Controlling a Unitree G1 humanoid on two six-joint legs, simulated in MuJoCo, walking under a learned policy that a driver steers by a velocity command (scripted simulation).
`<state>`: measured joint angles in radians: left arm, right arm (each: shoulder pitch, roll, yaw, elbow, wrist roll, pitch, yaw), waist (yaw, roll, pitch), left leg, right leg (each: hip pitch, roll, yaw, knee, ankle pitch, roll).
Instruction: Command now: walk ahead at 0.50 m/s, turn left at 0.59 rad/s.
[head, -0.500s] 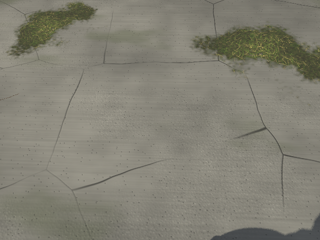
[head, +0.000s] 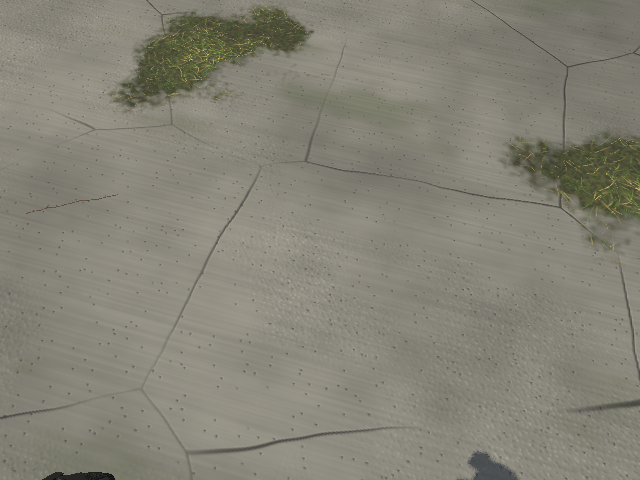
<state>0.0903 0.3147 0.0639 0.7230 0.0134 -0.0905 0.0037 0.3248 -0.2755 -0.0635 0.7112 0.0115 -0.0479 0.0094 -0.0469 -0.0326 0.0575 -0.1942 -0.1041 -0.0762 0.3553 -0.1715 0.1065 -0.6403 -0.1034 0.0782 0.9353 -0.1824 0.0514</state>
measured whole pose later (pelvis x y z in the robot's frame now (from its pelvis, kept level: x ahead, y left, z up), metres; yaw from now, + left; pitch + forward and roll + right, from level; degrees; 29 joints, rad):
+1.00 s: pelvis +0.53 +0.09 +0.00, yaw +8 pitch +0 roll +1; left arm 0.22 0.32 0.07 0.81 -0.03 -0.04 0.00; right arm 0.30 -0.26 -0.06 0.80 -0.02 -0.10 0.01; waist -0.03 -0.06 0.02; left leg -0.10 -0.04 0.13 0.28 -0.19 0.06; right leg -0.66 -0.09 0.09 1.02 -0.14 0.01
